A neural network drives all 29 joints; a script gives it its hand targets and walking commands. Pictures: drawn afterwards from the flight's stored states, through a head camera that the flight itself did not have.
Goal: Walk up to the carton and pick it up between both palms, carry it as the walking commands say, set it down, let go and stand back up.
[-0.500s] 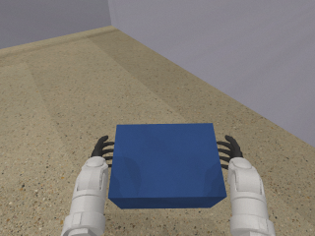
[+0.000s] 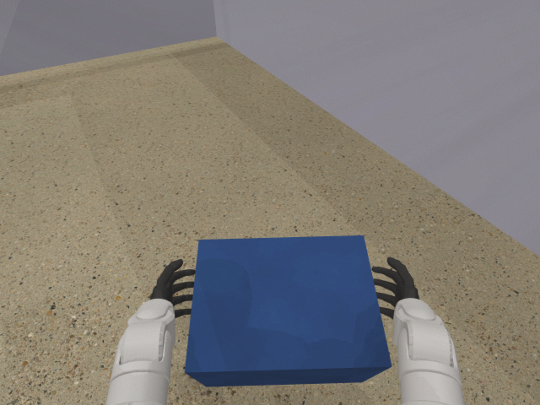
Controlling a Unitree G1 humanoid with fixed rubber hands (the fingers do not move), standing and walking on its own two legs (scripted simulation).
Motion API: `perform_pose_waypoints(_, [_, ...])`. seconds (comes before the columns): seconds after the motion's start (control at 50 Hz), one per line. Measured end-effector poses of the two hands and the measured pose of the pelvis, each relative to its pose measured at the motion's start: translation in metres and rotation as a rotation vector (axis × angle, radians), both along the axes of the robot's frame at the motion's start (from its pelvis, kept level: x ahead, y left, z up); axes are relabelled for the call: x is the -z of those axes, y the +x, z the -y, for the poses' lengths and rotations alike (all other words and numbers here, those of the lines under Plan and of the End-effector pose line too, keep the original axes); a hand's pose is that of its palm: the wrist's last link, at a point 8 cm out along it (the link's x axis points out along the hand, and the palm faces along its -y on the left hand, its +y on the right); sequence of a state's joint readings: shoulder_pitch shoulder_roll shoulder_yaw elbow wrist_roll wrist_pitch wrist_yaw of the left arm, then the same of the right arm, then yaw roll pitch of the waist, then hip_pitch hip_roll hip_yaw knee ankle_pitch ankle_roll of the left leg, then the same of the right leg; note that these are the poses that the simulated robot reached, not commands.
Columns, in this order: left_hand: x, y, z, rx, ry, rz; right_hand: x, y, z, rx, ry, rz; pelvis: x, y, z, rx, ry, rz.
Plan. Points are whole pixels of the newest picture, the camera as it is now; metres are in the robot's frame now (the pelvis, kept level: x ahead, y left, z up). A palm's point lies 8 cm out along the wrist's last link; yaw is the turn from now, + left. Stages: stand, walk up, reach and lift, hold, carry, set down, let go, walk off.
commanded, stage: set down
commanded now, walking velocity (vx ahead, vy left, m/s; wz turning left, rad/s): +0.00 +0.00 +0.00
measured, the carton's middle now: (282, 313) +0.30 -0.01 -0.08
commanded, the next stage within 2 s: none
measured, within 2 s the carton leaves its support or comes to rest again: neither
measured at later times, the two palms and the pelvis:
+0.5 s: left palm (168, 299) +0.31 +0.18 -0.04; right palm (385, 307) +0.29 -0.18 -0.04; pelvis -0.03 +0.01 -0.03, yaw +0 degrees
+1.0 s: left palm (181, 314) +0.33 +0.18 -0.13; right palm (370, 320) +0.31 -0.18 -0.13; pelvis -0.05 +0.01 -0.08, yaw +1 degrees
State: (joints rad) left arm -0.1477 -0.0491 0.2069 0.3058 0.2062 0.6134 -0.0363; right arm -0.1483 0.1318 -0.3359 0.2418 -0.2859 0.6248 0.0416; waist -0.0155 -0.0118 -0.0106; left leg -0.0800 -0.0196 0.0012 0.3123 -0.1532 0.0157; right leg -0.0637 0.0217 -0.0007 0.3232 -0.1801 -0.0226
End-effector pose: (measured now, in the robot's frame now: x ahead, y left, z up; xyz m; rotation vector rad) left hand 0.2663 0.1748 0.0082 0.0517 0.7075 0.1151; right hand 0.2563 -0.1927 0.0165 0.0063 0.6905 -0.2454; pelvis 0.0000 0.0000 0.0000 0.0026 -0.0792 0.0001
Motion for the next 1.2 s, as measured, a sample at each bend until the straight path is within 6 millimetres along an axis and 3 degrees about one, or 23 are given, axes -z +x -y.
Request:
perform_pose_waypoints(0.16, [0.008, 0.011, 0.005, 0.007, 0.003, -0.002, 0.008, -0.003, 0.003, 0.030, -0.003, 0.002, 0.005, -0.015, -0.003, 0.017, 0.001, -0.031])
perform_pose_waypoints(0.32, [0.018, 0.031, -0.002, 0.021, 0.001, -0.001, 0.021, 0.011, -0.001, 0.005, 0.008, -0.001, 0.013, -0.027, -0.005, 0.018, 0.002, -0.101])
perform_pose_waypoints(0.48, [0.048, 0.041, -0.010, 0.001, -0.002, -0.019, 0.053, 0.029, -0.008, -0.016, 0.027, -0.023, 0.024, -0.033, -0.008, 0.005, 0.003, -0.213])
perform_pose_waypoints(0.82, [0.117, 0.052, -0.006, -0.021, -0.022, -0.032, 0.120, 0.042, -0.005, -0.004, 0.043, -0.042, 0.055, -0.037, -0.005, -0.004, -0.005, -0.471])
perform_pose_waypoints(1.2, [0.180, 0.078, -0.003, -0.066, -0.007, -0.020, 0.185, 0.061, -0.006, 0.009, 0.048, -0.037, 0.116, -0.060, -0.008, -0.003, -0.006, -0.669])
